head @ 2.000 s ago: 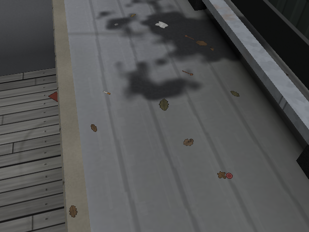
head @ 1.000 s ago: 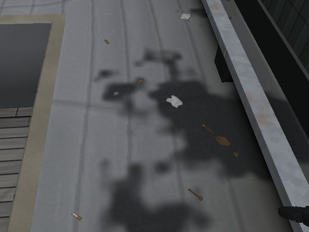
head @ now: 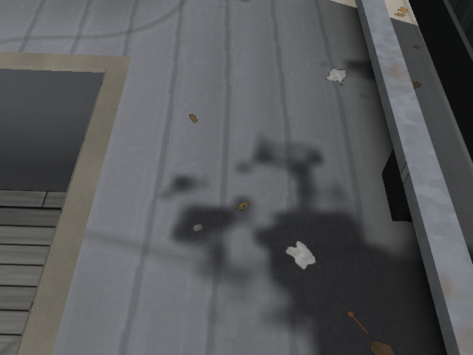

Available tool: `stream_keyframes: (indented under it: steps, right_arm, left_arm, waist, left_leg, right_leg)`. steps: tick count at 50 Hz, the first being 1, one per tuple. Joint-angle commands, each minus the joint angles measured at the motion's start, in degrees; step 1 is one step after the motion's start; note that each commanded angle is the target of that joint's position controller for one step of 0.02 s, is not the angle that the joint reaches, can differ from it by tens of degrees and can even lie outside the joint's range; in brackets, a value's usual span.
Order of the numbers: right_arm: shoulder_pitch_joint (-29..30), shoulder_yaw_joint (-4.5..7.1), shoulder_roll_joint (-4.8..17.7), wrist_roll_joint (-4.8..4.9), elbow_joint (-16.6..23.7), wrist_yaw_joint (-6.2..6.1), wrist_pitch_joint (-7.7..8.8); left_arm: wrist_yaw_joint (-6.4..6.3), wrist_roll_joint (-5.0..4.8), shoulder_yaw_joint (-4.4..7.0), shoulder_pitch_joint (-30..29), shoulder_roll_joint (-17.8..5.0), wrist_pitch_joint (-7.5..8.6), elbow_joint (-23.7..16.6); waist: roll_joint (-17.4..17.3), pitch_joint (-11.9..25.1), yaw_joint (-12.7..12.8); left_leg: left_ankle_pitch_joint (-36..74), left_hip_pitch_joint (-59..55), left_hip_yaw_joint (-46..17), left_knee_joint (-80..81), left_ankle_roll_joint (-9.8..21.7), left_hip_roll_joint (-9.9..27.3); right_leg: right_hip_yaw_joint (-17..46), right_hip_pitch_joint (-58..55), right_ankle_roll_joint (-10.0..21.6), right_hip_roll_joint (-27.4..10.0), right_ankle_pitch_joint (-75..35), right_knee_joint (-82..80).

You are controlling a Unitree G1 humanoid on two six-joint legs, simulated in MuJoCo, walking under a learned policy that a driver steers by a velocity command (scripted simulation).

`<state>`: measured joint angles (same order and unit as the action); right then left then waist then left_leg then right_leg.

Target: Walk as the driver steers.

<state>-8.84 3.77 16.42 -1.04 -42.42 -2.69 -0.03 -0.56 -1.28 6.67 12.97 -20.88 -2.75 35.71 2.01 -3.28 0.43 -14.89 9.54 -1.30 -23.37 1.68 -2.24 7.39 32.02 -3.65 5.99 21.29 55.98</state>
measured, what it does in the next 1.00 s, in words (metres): steps on the spot: right foot, then left foot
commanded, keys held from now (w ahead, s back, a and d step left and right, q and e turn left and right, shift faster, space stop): e+shift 0.20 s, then q+shift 0.80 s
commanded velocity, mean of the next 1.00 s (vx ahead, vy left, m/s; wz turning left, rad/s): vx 0.01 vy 0.00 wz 0.19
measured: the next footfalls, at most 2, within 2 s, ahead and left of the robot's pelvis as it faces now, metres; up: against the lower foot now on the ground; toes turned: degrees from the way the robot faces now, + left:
right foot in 0.26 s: +0.07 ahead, -0.17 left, +0.00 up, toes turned -17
left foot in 0.70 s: +0.09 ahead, +0.08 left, +0.00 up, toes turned +5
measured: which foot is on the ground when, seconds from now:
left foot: down 0.00-0.26, up 0.28-0.68, down 0.70-1.00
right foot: up 0.00-0.24, down 0.26-0.70, up 0.72-1.00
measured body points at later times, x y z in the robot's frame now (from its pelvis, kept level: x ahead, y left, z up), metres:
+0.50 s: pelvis +0.04 -0.05 -0.01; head +0.07 -0.06 +0.44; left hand +0.29 +0.14 -0.09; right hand +0.06 -0.35 -0.13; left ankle +0.05 +0.09 -0.69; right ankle +0.03 -0.15 -0.74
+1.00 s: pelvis +0.06 +0.00 +0.00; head +0.10 +0.05 +0.45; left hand +0.19 +0.32 -0.11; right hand +0.27 -0.26 -0.06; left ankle +0.05 +0.07 -0.74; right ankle +0.14 -0.17 -0.67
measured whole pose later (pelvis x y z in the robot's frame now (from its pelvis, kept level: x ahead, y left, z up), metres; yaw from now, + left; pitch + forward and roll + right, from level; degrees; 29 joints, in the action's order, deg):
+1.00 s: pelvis +0.06 +0.00 +0.00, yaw +15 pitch +3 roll -4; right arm -13.1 4.8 18.9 1.4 -33.8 -2.5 -1.8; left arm -1.6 0.0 5.5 1.0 -18.0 -0.4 41.0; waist 1.4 -3.4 -0.7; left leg -12.2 16.2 -9.4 -26.0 4.0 -3.9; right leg 7.2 31.8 -4.9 2.6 16.9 53.4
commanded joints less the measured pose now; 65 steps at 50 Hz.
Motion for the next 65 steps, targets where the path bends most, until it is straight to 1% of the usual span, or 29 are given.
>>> stream_keyframes:
  steps: [1,5,7,11,12,13,14,15,16,17,19,21,28,32,34,35,36,37,38,40,41,43,50,53,57,60,62,63,65]
  right_arm:
    - [4.95,1.14,6.45,0.23,5.48,-0.6,0.48]
    - [0.49,2.13,9.85,0.09,4.64,0.13,-1.15]
    - [0.97,2.71,11.62,0.35,4.76,0.84,-1.41]
    - [1.08,3.18,11.57,2.84,4.33,2.45,0.13]
    - [0.91,2.68,10.37,3.12,3.54,2.74,0.47]
    - [-1.51,2.03,8.62,2.41,3.13,2.9,1.27]
    - [-2.38,-0.6,2.99,-1.57,5.61,3.46,1.86]
    - [-2.05,0.33,6.78,0.08,2.73,3.62,1.56]
    - [0.58,0.53,7.43,2.57,2.57,3.55,0.79]
    - [1.36,0.04,5.78,3.13,2.75,3.15,0.19]
    - [-0.59,0.19,5.9,2.27,0.98,1.87,-1.39]
    - [-3.57,0.92,7.72,2.32,0.85,1.45,-2.03]
    - [-2.05,0.89,5.64,1.95,5.19,1.94,-3.38]
    - [-4.56,1.47,5.37,2.01,6.66,3.14,-3.39]
    - [-8.11,2.22,5.54,1.95,6.02,3.15,-3.47]
    - [-10.92,3.41,8.33,1.61,5.47,2.46,-3.26]
    - [-13.09,5.77,17.3,1.57,6.75,1.21,-2.62]
    - [-13.27,5.31,17.83,-0.57,8.39,1.89,-0.92]
    - [-11.95,5.1,16.51,-0.65,8.6,2.52,0.62]
    - [-6.29,4.37,13.24,2.23,9.33,1.85,1.12]
    - [-3.96,3.79,11.75,2.98,10.08,1.26,0.58]
    - [-3.67,3.25,10.5,2.46,11.16,0.4,-0.16]
    - [-3.41,4.04,12.56,2.32,13.38,-0.35,-1.59]
    - [-1.53,2.77,10.42,1.55,13.94,0.23,-1.84]
    - [0.31,-0.5,3.93,-0.09,12.37,1.73,-1.39]
    - [0.6,-0.04,6.45,0.14,10.63,2.22,-0.61]
    - [-3.42,1.07,8.63,-1.03,10.75,1.6,-0.08]
    - [-2.45,1.1,8.03,-1.63,11.08,1.0,-0.11]
    - [3.01,1.1,6.17,-0.27,12.76,0.06,-0.28]
  left_arm:
    - [1.05,-0.35,-0.24,0.59,-2.0,0.08,-4.17]
    - [2.57,-0.44,-1.81,-6.15,-0.81,0.59,-8.4]
    - [2.92,-0.39,-1.93,-5.9,-1.3,0.65,-9.07]
    - [2.47,0.24,-1.0,-3.22,-3.0,-0.51,-8.87]
    - [1.99,0.81,-0.34,0.95,-3.64,-0.28,-7.83]
    - [1.1,1.22,0.7,5.04,-7.76,0.17,-7.18]
    - [-0.07,2.5,0.57,4.25,-12.75,0.7,-8.92]
    - [0.09,2.9,-1.55,4.12,-6.08,1.23,-9.05]
    - [0.88,3.26,-2.87,3.22,-2.0,1.81,-6.8]
    - [1.14,2.69,-3.29,-1.07,-0.34,2.27,-5.31]
    - [0.54,2.92,-3.31,-6.95,-1.12,2.72,-4.52]
    - [-0.4,3.37,-1.85,-8.67,-4.42,2.34,-4.34]
    - [-2.05,2.9,-1.24,-9.59,-2.94,1.51,-1.23]
    - [-1.58,1.39,-0.32,-10.85,-4.02,1.66,0.25]
    - [-1.52,0.31,-0.16,-11.75,-3.39,1.5,1.3]
    - [-1.21,0.48,-0.35,-8.93,-1.5,1.35,2.69]
    - [-1.05,2.92,-1.16,-10.38,1.15,1.33,0.28]
    - [-1.31,2.97,-1.35,-17.37,0.84,1.88,-2.76]
    - [-1.42,1.87,-0.87,-18.13,-0.76,2.19,-2.54]
    - [-1.9,1.67,-0.24,-16.08,-1.77,2.8,-0.9]
    - [-2.09,2.01,0.06,-15.16,-2.46,2.89,-0.49]
    - [-1.55,1.87,-0.12,-13.46,-1.41,3.07,0.46]
    - [-0.89,1.07,-0.56,-14.55,-0.17,3.36,1.67]
    - [-0.37,0.73,-0.4,-10.76,-1.7,3.1,3.88]
    - [0.74,0.66,-1.8,-9.27,0.41,3.29,3.99]
    - [1.31,0.53,-1.81,-9.32,-1.2,3.72,2.86]
    - [1.07,0.87,-0.21,-10.18,-8.77,3.9,1.17]
    - [1.02,0.15,0.34,-8.29,-9.64,3.94,1.8]
    - [0.54,0.53,-0.09,-3.23,-7.09,3.89,2.91]
  waist:
    - [-7.58,2.57,-0.24]
    - [-8.89,2.93,-4.7]
    - [-9.0,3.79,-4.31]
    - [-9.53,5.32,-1.79]
    - [-7.04,7.69,1.46]
    - [0.63,11.72,2.92]
    - [17.87,18.54,0.68]
    - [8.14,26.44,4.62]
    - [4.84,22.71,4.7]
    - [4.03,16.26,2.28]
    - [4.8,9.94,-0.25]
    - [6.44,8.44,-1.12]
    - [5.04,5.09,-0.1]
    - [5.18,6.89,-1.45]
    - [2.95,6.92,-3.5]
    - [-3.97,6.07,-3.76]
    - [-23.11,4.27,-3.0]
    - [-20.59,8.29,-5.14]
    - [-12.48,8.99,-5.04]
    - [-5.42,7.32,-1.65]
    - [-6.11,7.32,-0.42]
    - [-7.3,9.36,0.08]
    - [-9.73,8.64,-1.26]
    - [-11.37,10.7,-1.96]
    - [-10.5,10.03,-2.17]
    - [-9.73,5.4,-1.04]
    - [0.83,5.1,-5.04]
    - [6.74,5.31,-4.31]
    - [12.29,5.7,-0.74]
  left_leg:
    - [33.99,-7.04,-3.98,3.36,9.44,14.81]
    - [35.65,-10.77,0.03,2.55,10.47,16.34]
    - [37.2,-9.18,2.47,1.57,9.86,17.26]
    - [39.72,-6.19,5.71,-6.2,6.81,17.71]
    - [40.11,-3.0,7.73,-13.8,4.66,15.38]
    - [26.91,8.14,9.93,-24.1,0.01,11.77]
    - [-24.39,25.61,9.49,-42.12,-4.86,4.96]
    - [-27.75,23.68,0.09,-48.26,-6.29,6.07]
    - [-24.82,21.91,-2.02,-45.39,-5.78,8.3]
    - [-22.73,22.37,-1.44,-39.4,-5.53,9.31]
    - [-15.27,15.05,-0.53,-33.96,-6.73,7.83]
    - [-11.63,13.81,2.15,-33.64,-7.6,5.94]
    - [-9.15,17.01,3.2,-29.56,-5.59,8.98]
    - [-7.92,13.0,5.77,-21.34,-2.97,8.26]
    - [-0.89,6.94,7.62,-11.14,-0.27,5.58]
    - [9.85,1.91,2.71,-4.05,2.69,5.49]
    - [35.31,-6.68,-20.45,0.61,10.53,19.04]
    - [34.6,-7.16,-33.16,3.95,20.08,23.57]
    - [28.46,-8.92,-29.79,5.02,19.24,22.66]
    - [22.87,-8.64,-22.89,3.87,13.17,17.95]
    - [23.26,-7.06,-20.95,3.61,11.64,16.36]
    - [26.66,-6.88,-19.06,3.01,10.89,13.82]
    - [20.74,-4.71,-23.22,0.99,9.95,10.34]
    - [25.41,-3.7,-21.03,-1.68,9.53,11.52]
    - [29.71,0.9,-18.61,-2.47,9.78,11.93]
    - [20.67,2.62,-15.95,-2.43,7.33,8.95]
    - [7.53,2.07,-10.08,-9.08,2.95,1.31]
    - [1.28,3.82,-4.46,-13.86,-0.32,-2.68]
    - [-13.65,11.52,-3.17,-21.2,-2.61,-4.95]
  right_leg:
    - [-4.32,8.57,-2.41,-6.57,-2.53,7.89]
    - [-8.65,6.89,-2.84,-10.22,-3.76,-2.83]
    - [-11.02,1.84,-1.79,-9.99,-3.56,-7.82]
    - [-12.79,-9.42,2.24,-6.81,-4.62,-19.59]
    - [-12.18,-18.25,4.78,-4.55,-11.27,-28.31]
    - [-3.44,-33.13,8.3,-9.61,-35.63,-31.74]
    - [17.35,-46.99,19.52,-29.12,-67.82,-26.42]
    - [15.83,-42.48,26.11,-33.84,-66.57,-27.41]
    - [9.09,-36.72,23.15,-28.6,-53.35,-29.15]
    - [4.23,-32.76,18.55,-23.55,-42.31,-30.63]
    - [-2.83,-21.46,15.63,-20.58,-38.62,-33.28]
    - [-5.27,-19.55,16.42,-20.66,-35.59,-35.02]
    - [-7.19,-21.04,17.04,-25.68,-19.15,-39.05]
    - [-10.17,-24.31,14.4,-27.22,-23.64,-35.32]
    - [-14.23,-22.4,10.06,-25.0,-20.7,-28.52]
    - [-17.7,-17.88,5.9,-20.46,-12.66,-19.22]
    - [-21.5,0.26,-0.52,-11.17,11.34,0.54]
    - [-8.65,8.54,-1.44,-4.37,20.02,12.84]
    - [-3.97,11.22,-0.13,-5.31,16.8,16.64]
    - [-1.44,12.28,1.56,-7.43,6.05,13.21]
    - [-1.14,10.35,1.44,-7.48,2.71,11.26]
    - [-1.27,7.24,0.5,-5.74,-1.75,10.12]
    - [0.04,3.41,-1.88,-2.16,-5.31,-7.15]
    - [-1.77,-1.38,-1.99,-5.04,-6.28,-8.21]
    - [-4.25,-11.92,-0.24,-8.5,-5.13,-14.2]
    - [-5.53,-17.94,2.36,-6.74,-16.97,-28.79]
    - [4.41,-17.9,6.94,-11.62,-38.0,-28.51]
    - [11.65,-17.3,12.18,-15.54,-35.95,-31.89]
    - [24.08,-21.94,18.52,-20.95,-33.84,-35.81]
